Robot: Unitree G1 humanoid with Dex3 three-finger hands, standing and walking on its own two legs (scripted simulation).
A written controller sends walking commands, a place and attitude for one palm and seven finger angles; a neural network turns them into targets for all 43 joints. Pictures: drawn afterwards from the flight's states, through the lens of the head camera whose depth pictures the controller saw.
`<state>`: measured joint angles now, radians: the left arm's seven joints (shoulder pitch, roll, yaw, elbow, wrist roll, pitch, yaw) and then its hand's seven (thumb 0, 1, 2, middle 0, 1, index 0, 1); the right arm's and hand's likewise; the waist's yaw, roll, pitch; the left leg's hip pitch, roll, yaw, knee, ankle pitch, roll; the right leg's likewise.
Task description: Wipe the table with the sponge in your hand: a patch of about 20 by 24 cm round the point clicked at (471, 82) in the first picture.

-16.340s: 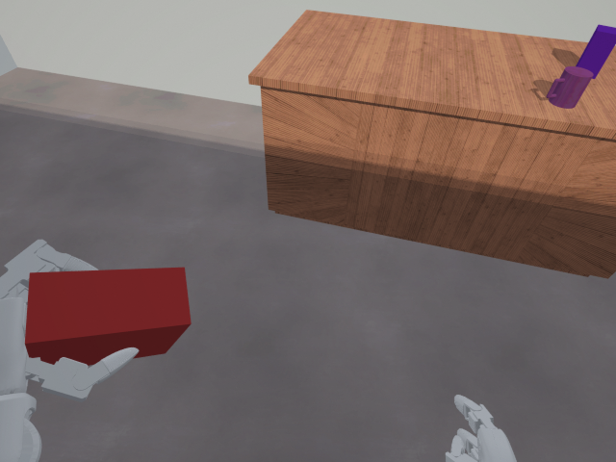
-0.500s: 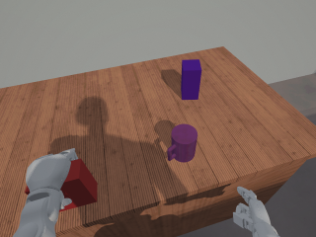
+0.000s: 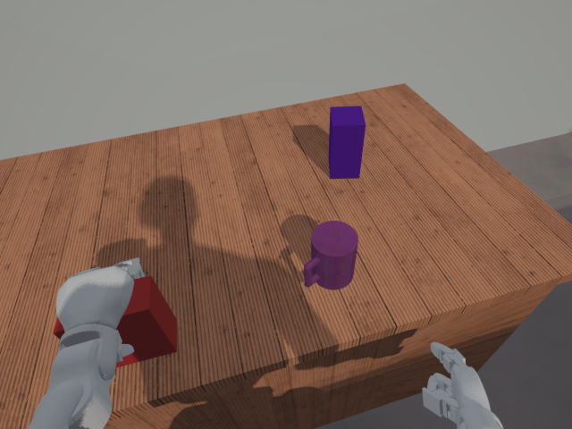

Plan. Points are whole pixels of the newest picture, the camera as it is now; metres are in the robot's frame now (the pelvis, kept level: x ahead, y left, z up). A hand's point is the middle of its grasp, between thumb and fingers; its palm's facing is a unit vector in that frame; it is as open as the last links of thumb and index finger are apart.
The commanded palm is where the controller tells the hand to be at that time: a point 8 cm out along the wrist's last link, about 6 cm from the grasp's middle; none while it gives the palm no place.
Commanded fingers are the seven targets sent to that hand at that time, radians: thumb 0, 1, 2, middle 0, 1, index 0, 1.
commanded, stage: wipe forward along the first lane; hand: left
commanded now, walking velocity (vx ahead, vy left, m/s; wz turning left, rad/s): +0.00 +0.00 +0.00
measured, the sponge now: (128, 332) +0.23 +0.29 -0.01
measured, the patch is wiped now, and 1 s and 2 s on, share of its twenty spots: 0.05 0.45 0.45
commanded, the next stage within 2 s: slide across to the middle lane in 1.42 s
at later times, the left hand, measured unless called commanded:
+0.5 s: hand (123, 275) +0.30 +0.32 +0.04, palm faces -0.04 -0.01 -1.00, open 10.1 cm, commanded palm +0.28 +0.31 +0.07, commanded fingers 0.00 0.10 1.30 -1.20 -1.60 -1.20 -1.60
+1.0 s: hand (125, 246) +0.35 +0.34 +0.04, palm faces -0.06 +0.00 -1.00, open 10.1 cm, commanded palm +0.33 +0.34 +0.07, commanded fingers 0.00 0.10 1.30 -1.20 -1.60 -1.20 -1.60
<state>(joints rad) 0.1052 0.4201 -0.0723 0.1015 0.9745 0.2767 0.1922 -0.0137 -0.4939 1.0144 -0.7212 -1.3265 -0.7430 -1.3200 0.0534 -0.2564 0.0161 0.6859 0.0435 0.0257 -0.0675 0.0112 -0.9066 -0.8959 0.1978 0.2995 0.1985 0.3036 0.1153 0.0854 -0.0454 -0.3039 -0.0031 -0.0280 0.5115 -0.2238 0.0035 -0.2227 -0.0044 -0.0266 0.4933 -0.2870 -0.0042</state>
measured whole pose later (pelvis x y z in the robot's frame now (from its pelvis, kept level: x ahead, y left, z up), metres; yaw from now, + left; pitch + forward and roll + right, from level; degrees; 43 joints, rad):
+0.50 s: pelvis +0.01 +0.00 +0.00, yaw +0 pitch +5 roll -1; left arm -0.14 0.46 -0.01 0.38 0.97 0.22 0.18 0.00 -0.50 1.02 -0.72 -1.33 -0.74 -1.32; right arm 0.13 -0.29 -0.01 0.71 0.06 0.06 -0.08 0.01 -0.91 -0.90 0.20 0.30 0.20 0.30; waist 0.08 0.08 -0.08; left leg -0.40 0.00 -0.03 0.56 -0.25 0.00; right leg -0.32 0.00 -0.03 0.53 -0.31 -0.01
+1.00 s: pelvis +0.01 +0.01 -0.01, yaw +0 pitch +8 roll -1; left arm -0.36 0.51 0.02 0.62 1.00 0.15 0.18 0.00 -0.50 1.02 -0.72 -1.33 -0.75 -1.32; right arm 0.16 -0.29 -0.02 0.71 0.06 0.09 -0.06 0.01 -0.91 -0.90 0.20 0.30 0.20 0.30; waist 0.04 0.07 -0.09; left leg -0.47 0.00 -0.03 0.59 -0.26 0.02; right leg -0.37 0.00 -0.03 0.53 -0.30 0.01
